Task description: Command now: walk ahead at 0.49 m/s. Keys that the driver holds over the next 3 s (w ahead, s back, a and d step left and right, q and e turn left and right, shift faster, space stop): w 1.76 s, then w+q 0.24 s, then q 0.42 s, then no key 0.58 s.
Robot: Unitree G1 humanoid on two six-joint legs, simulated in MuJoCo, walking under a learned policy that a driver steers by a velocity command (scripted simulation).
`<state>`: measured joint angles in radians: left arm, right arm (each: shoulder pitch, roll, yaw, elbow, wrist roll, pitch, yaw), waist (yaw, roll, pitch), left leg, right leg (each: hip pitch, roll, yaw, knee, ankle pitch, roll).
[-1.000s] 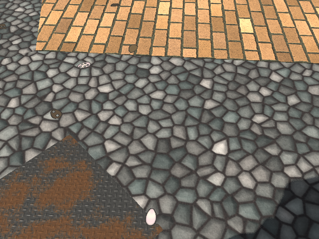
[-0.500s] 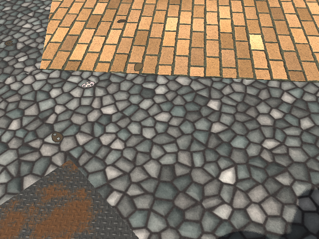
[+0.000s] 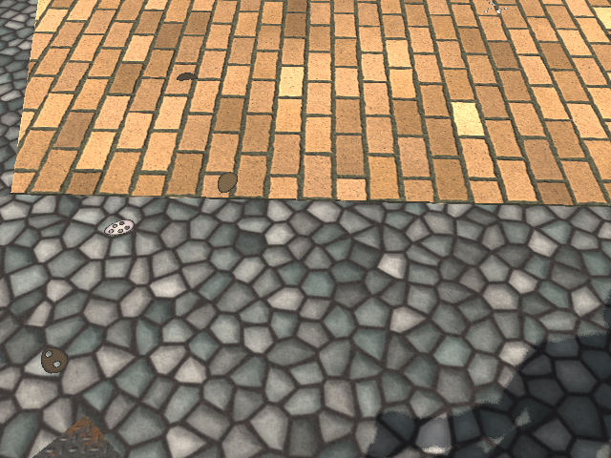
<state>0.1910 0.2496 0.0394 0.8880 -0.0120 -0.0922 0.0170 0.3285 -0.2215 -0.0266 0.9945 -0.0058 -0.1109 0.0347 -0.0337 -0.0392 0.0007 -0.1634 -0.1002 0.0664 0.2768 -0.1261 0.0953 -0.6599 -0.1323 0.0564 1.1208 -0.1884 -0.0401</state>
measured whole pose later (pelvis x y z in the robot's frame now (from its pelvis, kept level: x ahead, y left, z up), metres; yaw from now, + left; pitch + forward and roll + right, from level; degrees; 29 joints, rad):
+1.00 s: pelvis +0.55 -0.02 -0.01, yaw +1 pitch +2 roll +0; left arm 0.32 0.25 0.05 0.98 -0.03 -0.10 0.00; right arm 0.15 -0.24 -0.05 0.89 0.00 -0.10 0.03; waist 0.01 -0.02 0.03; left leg -0.37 -0.03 0.06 0.49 -0.15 0.06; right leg -0.38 -0.04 0.04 1.18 -0.38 -0.05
